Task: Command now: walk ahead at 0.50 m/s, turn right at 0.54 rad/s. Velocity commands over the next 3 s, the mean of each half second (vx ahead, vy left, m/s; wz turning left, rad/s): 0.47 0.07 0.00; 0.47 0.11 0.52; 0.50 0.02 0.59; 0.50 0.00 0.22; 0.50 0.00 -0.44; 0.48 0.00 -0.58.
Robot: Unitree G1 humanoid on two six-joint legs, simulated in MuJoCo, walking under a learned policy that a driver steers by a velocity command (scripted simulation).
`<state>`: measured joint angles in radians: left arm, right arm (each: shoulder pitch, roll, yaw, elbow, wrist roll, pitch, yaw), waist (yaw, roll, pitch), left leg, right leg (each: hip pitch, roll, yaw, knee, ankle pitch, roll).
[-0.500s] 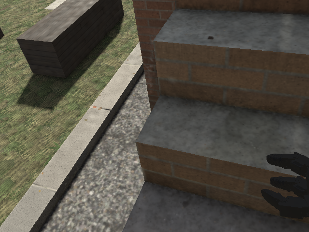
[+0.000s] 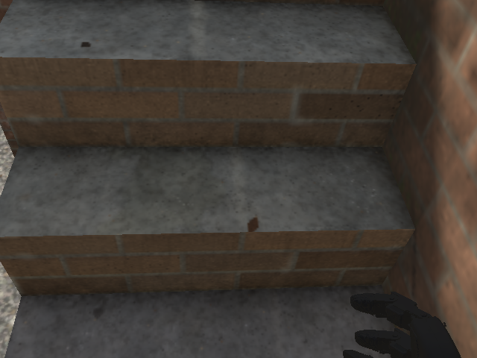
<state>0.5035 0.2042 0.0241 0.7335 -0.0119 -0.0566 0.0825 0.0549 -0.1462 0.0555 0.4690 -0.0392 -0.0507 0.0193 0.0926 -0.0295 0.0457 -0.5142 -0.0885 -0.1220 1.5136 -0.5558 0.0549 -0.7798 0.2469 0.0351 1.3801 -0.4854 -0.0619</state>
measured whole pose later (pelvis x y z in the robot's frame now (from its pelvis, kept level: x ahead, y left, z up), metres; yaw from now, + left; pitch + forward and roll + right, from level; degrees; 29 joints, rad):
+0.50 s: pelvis -0.14 -0.02 -0.11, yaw +0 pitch +1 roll +2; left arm 0.12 0.10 -0.06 0.56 0.00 -0.05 0.08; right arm 0.36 -0.24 0.00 0.80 -0.03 0.03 0.00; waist -0.06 -0.02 0.03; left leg -0.46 -0.08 0.07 0.74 -0.33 0.08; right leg -1.11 -0.03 0.12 2.16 -0.21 0.04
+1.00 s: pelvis -0.29 -0.18 -0.33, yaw +8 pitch +2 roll +2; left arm 0.31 0.22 0.04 0.80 0.00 0.05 0.08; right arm 0.14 -0.15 0.11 0.40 0.00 0.08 0.07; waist -0.12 0.02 0.05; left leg -1.17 0.06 0.02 1.85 -0.60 -0.07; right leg 0.10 -0.20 -0.18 0.23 -0.63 0.17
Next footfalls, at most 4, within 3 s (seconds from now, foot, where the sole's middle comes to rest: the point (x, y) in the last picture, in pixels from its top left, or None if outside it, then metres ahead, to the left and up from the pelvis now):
0.08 left None -0.04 0.12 -0.85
0.42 left None -0.05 0.05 -0.85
0.84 right None -0.36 -0.36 -1.10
1.00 left None -0.17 -0.02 -0.86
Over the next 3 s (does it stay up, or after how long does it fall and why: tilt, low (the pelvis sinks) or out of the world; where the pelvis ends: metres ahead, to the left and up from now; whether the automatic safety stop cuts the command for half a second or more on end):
stays up -2.18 0.02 -1.84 its command is cut before an obstacle after 0.3 s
